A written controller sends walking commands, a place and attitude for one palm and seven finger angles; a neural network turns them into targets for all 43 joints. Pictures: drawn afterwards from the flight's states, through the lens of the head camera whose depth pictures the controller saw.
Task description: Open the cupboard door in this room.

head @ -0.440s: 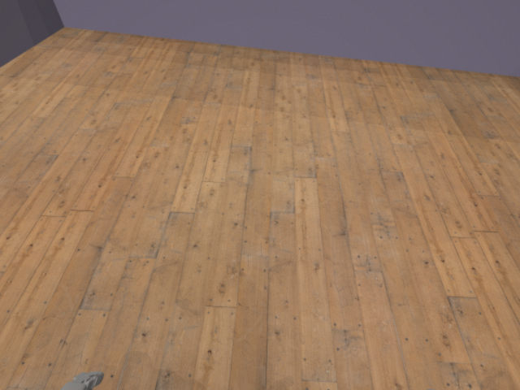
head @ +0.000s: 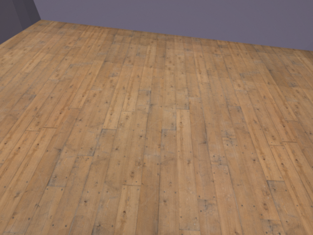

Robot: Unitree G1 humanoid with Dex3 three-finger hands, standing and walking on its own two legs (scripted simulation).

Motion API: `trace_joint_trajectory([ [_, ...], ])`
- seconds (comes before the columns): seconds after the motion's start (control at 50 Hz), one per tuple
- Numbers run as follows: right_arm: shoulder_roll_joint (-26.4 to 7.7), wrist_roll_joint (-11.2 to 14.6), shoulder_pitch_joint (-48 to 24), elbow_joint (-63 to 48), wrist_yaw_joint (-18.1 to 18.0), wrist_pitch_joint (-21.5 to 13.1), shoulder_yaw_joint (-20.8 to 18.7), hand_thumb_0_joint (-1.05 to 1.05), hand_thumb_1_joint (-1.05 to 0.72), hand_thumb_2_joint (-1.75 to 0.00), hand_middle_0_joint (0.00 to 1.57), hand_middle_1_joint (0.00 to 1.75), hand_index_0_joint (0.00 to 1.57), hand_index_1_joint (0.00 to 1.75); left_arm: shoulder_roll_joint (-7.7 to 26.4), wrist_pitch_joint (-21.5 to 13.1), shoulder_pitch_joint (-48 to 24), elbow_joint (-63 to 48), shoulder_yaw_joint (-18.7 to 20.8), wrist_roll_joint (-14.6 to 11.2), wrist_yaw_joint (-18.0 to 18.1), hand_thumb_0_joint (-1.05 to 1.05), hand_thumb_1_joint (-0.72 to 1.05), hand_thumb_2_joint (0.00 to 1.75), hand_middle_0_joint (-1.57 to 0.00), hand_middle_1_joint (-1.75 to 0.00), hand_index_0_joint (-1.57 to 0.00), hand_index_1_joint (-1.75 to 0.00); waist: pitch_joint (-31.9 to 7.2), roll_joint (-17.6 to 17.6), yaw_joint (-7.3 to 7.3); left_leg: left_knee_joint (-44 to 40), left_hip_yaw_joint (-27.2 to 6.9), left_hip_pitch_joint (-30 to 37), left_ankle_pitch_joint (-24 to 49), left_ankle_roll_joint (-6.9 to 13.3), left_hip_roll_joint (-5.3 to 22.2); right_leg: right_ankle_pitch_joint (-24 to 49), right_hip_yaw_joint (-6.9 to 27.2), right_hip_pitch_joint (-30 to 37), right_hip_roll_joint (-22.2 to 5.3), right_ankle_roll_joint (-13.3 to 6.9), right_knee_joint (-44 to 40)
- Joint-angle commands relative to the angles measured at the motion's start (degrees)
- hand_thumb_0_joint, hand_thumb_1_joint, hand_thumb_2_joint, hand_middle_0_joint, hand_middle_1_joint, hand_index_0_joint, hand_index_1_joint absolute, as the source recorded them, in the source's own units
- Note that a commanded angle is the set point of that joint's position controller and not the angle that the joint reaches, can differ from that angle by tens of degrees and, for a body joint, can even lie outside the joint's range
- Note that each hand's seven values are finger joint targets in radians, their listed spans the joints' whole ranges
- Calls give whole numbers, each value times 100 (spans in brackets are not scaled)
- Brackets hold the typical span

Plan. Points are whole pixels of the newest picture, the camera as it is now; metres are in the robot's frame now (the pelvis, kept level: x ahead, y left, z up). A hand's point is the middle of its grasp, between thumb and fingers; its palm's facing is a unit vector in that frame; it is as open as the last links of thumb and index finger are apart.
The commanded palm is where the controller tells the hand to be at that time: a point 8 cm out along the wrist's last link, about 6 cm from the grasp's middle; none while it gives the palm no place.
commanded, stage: stand and wait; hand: left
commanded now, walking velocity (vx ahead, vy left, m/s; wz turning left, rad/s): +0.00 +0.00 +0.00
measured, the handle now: out of the picture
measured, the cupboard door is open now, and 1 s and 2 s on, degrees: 0 0 0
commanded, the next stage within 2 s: turn or walk to find it in 0.46 s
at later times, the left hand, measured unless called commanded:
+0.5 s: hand out of the picture +0.07 +0.24 -0.15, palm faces -0.04 -0.94 -0.34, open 7.3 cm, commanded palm none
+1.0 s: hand out of the picture +0.02 +0.21 -0.18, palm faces +0.13 -0.96 -0.24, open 7.3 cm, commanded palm none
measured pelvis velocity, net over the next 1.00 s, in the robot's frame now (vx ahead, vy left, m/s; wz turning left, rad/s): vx -0.03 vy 0.00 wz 0.14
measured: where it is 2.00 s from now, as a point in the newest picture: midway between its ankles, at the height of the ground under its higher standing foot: outside the picture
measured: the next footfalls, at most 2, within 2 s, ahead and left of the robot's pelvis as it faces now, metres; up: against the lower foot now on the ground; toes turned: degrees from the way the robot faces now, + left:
right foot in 1.14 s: +0.00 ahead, -0.14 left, +0.00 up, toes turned +12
left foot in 1.54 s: -0.09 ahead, +0.10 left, +0.00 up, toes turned +28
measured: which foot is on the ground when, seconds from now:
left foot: down 0.00-1.00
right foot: down 0.00-0.84, up 0.86-1.00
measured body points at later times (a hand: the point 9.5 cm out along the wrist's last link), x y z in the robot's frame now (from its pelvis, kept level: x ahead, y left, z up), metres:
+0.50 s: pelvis -0.01 -0.01 +0.00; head -0.01 -0.01 +0.45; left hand +0.07 +0.29 -0.13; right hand +0.06 -0.31 -0.13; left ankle +0.00 +0.11 -0.74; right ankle +0.00 -0.13 -0.74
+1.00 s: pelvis -0.03 +0.00 -0.01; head +0.01 +0.01 +0.44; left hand +0.01 +0.26 -0.16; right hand +0.04 -0.24 -0.16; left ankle +0.00 +0.11 -0.74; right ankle -0.04 -0.13 -0.70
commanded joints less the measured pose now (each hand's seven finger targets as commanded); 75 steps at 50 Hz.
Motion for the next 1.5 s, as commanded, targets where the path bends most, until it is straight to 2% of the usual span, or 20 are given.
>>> trace_joint_trajectory([
  [0.0, -1186, -9, -361, -336, -67, -139, -253, 0, -90, -90, 20, 30, 20, 30, 1200, -159, -306, -339, 266, -15, 86, 0, 90, 90, -20, -30, -20, -30, -395, 84, -46, -496, -577, 49, 845, 158, 698, 787, 455, 60, -592, -276, -440],
  [0.5, -1186, -7, -162, -99, -33, -106, -213, 0, -90, -90, 20, 30, 20, 30, 1202, -145, -291, -171, 282, -12, 83, 0, 90, 90, -20, -30, -20, -30, -310, 18, -38, -538, -674, -200, 640, 118, 712, 357, 467, 5, -613, -257, -516],
  [0.6, -489, -31, 147, -228, -4, 73, -119, 0, -90, -90, 20, 30, 20, 30, 622, 37, 98, -252, 207, -9, 163, 0, 90, 90, -20, -30, -20, -30, -273, -87, -7, -47, -645, -675, 789, 31, 583, 419, 388, -86, -783, -160, -229],
  [0.74, -343, -18, 566, -576, 11, 221, -268, 0, -90, -90, 20, 30, 20, 30, 748, 108, 132, -764, 352, 29, 225, 0, 90, 90, -20, -30, -20, -30, -396, -602, -121, 1156, -393, -802, 471, -31, 296, 630, 486, -546, -1458, -579, -67],
  [0.78, -333, -35, 693, -635, 26, 221, -306, 0, -90, -90, 20, 30, 20, 30, 623, 142, 27, -909, 367, 36, 224, 0, 90, 90, -20, -30, -20, -30, -300, -243, -194, 771, -750, -748, 576, 84, 463, 30, 95, -933, -1160, -379, 354],
  [0.8, -442, -63, 764, -671, 36, 207, -327, 0, -90, -90, 20, 30, 20, 30, 484, 163, -44, -986, 363, 31, 218, 0, 90, 90, -20, -30, -20, -30, -179, 331, -245, 279, -1363, -895, 613, 247, 705, -464, -247, -1083, -737, -159, 889],
  [0.82, -630, -97, 823, -730, 18, 168, -379, 0, -90, -90, 20, 30, 20, 30, 278, 171, -51, -1040, 358, 5, 217, 0, 90, 90, -20, -30, -20, -30, -143, 1164, -259, -478, -2453, -954, 783, 601, 1242, -870, -600, -1211, -151, 79, 1805],
  [0.84, -730, -63, 914, -780, -16, 133, -426, 0, -90, -90, 20, 30, 20, 30, 246, 145, -53, -1134, 342, 6, 225, 0, 90, 90, -20, -30, -20, -30, -182, 1414, -259, -795, -3084, -739, 1387, 998, 1577, -1683, -365, -1521, -4, 98, 2634],
  [0.86, -716, -59, 946, -789, -63, 121, -453, 0, -90, -90, 20, 30, 20, 30, 212, 139, 7, -1112, 373, 10, 237, 0, 90, 90, -20, -30, -20, -30, -337, 1285, -236, -746, -3144, -457, 1738, 1185, 1632, -1875, -64, -1726, -75, 70, 3163],
  [0.92, -550, -68, 819, -869, -129, 131, -478, 0, -90, -90, 20, 30, 20, 30, -1, 104, 186, -1046, 382, -25, 210, 0, 90, 90, -20, -30, -20, -30, -681, 978, -148, -313, -2538, 57, 2287, 1140, 1300, -1625, 29, -1823, -90, 129, 3122],
  [1.0, -496, -83, 971, -879, -138, 182, -537, 0, -90, -90, 20, 30, 20, 30, -196, 93, 233, -1109, 375, -71, 203, 0, 90, 90, -20, -30, -20, -30, -783, 926, -214, -196, -2577, 115, 2519, 1073, 1153, -1538, -47, -1326, 83, 148, 2053],
  [1.08, -369, -28, 744, -1021, -71, 243, -574, 0, -90, -90, 20, 30, 20, 30, -84, 53, 887, -979, 450, -66, 229, 0, 90, 90, -20, -30, -20, -30, -801, 687, 71, 114, -2298, -963, 1243, 523, 608, -164, -178, 335, 106, 111, -121],
  [1.1, -93, 21, 755, -1082, -31, 256, -547, 0, -90, -90, 20, 30, 20, 30, 259, 11, 1028, -963, 529, 4, 263, 0, 90, 90, -20, -30, -20, -30, -701, -102, 117, 906, -1745, -2013, 90, 170, 179, -371, 616, 1094, -794, -143, -702],
  [1.12, 199, -2, 705, -1275, -19, 247, -505, 0, -90, -90, 20, 30, 20, 30, 744, -13, 931, -1051, 625, 87, 282, 0, 90, 90, -20, -30, -20, -30, -347, -1606, 146, 2253, -492, -2979, -1405, -255, -520, -169, 2181, 1018, -2327, -800, -1113],
  [1.14, -119, -82, 487, -1255, -16, 295, -600, 0, -90, -90, 20, 30, 20, 30, 651, -20, 835, -1133, 607, 35, 304, 0, 90, 90, -20, -30, -20, -30, -280, -1193, 211, 3209, -660, -2608, -1687, -213, -174, 91, 1980, 73, -2610, -1042, -1099],
  [1.2, 73, -59, 715, -922, 86, 394, -588, 0, -90, -90, 20, 30, 20, 30, 259, -52, 189, -1210, 466, 48, 256, 0, 90, 90, -20, -30, -20, -30, 265, -844, -225, 4448, -406, -2444, -818, -285, 54, 673, 680, -558, -1642, -873, -825],
  [1.24, 127, -43, 707, -883, 106, 397, -565, 0, -90, -90, 20, 30, 20, 30, 167, -74, 307, -1193, 449, 66, 260, 0, 90, 90, -20, -30, -20, -30, 292, -849, -198, 4446, -199, -2378, -641, -358, 119, 1082, 325, -508, -1550, -846, -735],
  [1.4, 251, 11, -72, -1066, 99, 324, -388, 0, -90, -90, 20, 30, 20, 30, 521, -41, 1180, -873, 559, 122, 243, 0, 90, 90, -20, -30, -20, -30, -145, -1090, 254, 2199, 341, -1670, -1230, -356, 114, 2973, 21, 467, -1757, -966, -86],
  [1.44, 227, 33, 92, -1026, 82, 277, -378, 0, -90, -90, 20, 30, 20, 30, 575, -25, 1101, -830, 590, 123, 246, 0, 90, 90, -20, -30, -20, -30, -308, -1125, 167, 1403, 452, -1225, -1058, -298, 85, 3192, -93, 497, -1781, -846, 227],
  [1.48, 35, 5, 592, -901, 67, 199, -404, 0, -90, -90, 20, 30, 20, 30, 541, 9, 919, -847, 602, 49, 234, 0, 90, 90, -20, -30, -20, -30, -578, -762, -140, -51, 439, -119, 268, -198, 159, 2715, -519, 51, -1573, -408, 985],
])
